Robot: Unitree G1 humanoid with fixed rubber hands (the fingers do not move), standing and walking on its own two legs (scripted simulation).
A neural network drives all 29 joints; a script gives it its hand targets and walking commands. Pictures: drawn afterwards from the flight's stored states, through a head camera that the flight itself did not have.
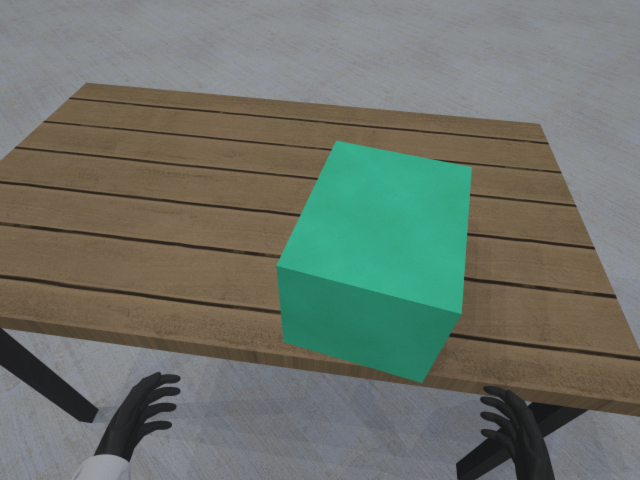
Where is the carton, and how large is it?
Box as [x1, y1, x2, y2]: [276, 141, 471, 382]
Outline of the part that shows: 336,141 276,265 283,340 288,343 421,382 461,313 471,167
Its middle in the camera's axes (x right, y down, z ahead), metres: +0.08 +0.02 +0.57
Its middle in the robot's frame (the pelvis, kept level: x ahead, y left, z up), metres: +0.42 -0.06 +0.03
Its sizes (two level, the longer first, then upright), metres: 0.257 0.205 0.185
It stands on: a table, 0.72 m high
